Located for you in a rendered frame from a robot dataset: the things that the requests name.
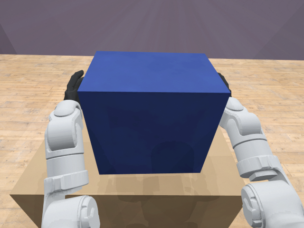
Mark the right robot forearm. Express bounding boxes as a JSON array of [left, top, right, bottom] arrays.
[[219, 97, 304, 214]]

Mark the robot right upper arm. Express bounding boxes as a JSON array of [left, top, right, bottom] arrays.
[[241, 180, 304, 228]]

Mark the left robot forearm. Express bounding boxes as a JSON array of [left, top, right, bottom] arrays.
[[41, 100, 89, 228]]

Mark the robot left hand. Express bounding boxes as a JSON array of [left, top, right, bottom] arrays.
[[64, 70, 84, 106]]

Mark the robot right hand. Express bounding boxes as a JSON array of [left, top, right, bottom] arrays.
[[218, 73, 232, 97]]

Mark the pedestal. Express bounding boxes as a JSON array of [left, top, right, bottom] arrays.
[[9, 113, 245, 228]]

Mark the robot left upper arm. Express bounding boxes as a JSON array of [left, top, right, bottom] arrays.
[[42, 195, 100, 228]]

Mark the carton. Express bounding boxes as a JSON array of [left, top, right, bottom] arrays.
[[77, 51, 231, 175]]

